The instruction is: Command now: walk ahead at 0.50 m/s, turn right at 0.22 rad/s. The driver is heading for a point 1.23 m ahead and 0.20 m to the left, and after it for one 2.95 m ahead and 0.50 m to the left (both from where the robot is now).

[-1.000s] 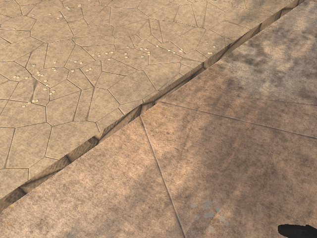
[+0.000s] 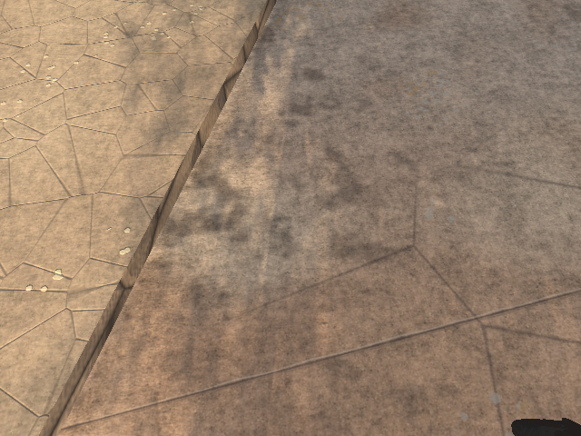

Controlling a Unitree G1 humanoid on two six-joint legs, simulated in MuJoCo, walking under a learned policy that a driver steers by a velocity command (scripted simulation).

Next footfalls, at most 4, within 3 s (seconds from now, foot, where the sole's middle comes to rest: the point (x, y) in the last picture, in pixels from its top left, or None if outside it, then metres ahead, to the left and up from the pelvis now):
0.10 left None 0.24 0.14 -0.78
0.64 right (382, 416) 0.53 -0.11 -0.78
1.16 left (288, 297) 0.82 0.12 -0.78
1.66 right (376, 220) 1.10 -0.11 -0.78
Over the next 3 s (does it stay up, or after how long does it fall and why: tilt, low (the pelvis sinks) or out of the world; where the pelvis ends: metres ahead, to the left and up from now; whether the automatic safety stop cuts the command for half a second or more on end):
stays up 1.18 0.03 -0.01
